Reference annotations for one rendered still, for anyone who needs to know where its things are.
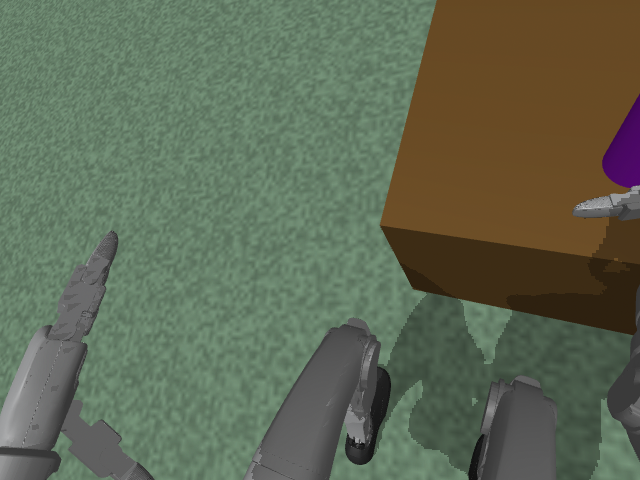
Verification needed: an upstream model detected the left robot hand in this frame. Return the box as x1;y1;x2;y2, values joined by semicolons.
0;230;155;480

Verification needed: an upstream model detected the left robot foot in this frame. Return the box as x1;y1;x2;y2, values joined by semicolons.
345;366;391;465

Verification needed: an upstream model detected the left robot arm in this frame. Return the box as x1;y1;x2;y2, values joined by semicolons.
0;447;61;480

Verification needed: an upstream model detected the right robot arm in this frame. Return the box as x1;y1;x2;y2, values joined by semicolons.
607;285;640;461

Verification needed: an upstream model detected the right robot hand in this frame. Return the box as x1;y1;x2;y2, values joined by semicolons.
572;185;640;221

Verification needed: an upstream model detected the can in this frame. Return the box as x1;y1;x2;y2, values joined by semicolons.
602;94;640;188

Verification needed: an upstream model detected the right robot foot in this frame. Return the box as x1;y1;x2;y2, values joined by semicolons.
468;434;485;480

